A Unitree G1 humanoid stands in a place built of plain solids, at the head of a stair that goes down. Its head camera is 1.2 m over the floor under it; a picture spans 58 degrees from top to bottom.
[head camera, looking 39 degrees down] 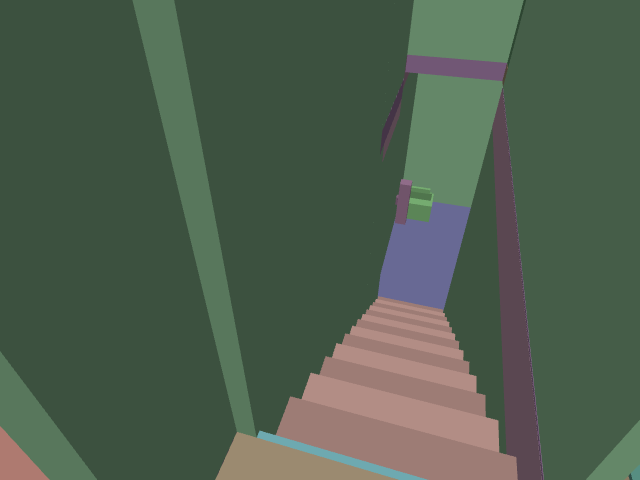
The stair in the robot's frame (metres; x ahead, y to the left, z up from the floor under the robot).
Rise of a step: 0.20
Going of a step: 0.24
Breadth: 0.76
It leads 16 degrees to the right of straight ahead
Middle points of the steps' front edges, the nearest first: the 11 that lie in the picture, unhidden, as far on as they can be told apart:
0.51 -0.19 0.00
0.74 -0.26 -0.20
0.97 -0.33 -0.39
1.20 -0.39 -0.59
1.43 -0.46 -0.79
1.65 -0.52 -0.98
1.88 -0.59 -1.18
2.11 -0.66 -1.38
2.34 -0.72 -1.58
2.57 -0.79 -1.77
2.80 -0.86 -1.97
